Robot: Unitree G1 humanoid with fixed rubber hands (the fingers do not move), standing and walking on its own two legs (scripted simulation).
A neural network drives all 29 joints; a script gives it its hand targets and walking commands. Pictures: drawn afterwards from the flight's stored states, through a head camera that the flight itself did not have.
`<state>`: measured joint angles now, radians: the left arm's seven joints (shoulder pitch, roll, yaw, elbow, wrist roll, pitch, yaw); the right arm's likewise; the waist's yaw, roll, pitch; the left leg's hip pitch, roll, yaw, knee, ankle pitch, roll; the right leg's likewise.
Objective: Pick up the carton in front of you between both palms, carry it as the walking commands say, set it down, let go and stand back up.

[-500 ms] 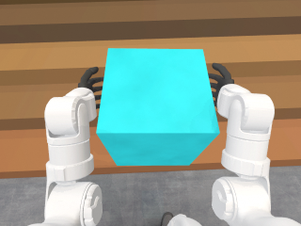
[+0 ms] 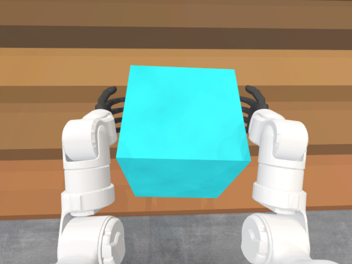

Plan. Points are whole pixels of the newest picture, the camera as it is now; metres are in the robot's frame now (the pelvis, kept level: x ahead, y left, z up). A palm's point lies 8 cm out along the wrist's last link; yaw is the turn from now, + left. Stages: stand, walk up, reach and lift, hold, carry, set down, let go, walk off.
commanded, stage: carry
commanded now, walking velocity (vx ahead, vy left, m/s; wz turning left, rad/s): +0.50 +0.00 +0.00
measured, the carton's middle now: (179, 140) +0.38 +0.01 +0.02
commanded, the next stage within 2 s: none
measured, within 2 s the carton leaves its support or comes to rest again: neither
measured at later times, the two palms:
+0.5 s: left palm (109, 46) +0.53 +0.16 +0.14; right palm (250, 56) +0.52 -0.14 +0.14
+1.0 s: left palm out of the picture +0.78 +0.11 +0.21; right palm out of the picture +0.84 -0.18 +0.22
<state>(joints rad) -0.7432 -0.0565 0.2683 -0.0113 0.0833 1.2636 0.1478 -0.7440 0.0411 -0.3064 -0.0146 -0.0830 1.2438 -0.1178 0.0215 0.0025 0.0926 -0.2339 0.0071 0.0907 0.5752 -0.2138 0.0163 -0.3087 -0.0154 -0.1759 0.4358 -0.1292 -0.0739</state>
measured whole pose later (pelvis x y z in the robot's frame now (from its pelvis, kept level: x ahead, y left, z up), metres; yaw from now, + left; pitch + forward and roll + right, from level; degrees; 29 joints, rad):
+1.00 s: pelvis +0.44 -0.11 +0.11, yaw +4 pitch +3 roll +3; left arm -0.74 -0.04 0.26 -0.09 0.02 1.26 0.17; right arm -0.75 0.08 -0.32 -0.11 -0.13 1.25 -0.10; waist 0.13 -0.05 0.18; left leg -0.91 -0.03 0.03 1.64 -0.34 0.08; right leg -0.39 0.09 -0.09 0.60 -0.27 -0.17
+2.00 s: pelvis +1.03 -0.25 +0.37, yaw +1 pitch +4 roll -1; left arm -0.88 -0.02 0.26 -0.02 0.01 1.37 0.20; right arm -0.94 -0.03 -0.35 0.00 -0.09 1.40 -0.10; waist 0.12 0.03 0.09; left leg -0.90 0.01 0.00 1.62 -0.38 0.11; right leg -0.43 -0.03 -0.15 0.64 -0.28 -0.05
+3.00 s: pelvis +1.62 -0.21 +0.65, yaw +1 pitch +3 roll -2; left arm -0.98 0.02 0.23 0.16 -0.01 1.37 0.22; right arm -0.97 -0.05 -0.37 0.11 -0.13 1.43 -0.09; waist 0.18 0.02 0.03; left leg -1.01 0.02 0.01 1.78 -0.44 0.13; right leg -0.32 0.01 -0.13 0.57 -0.29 -0.07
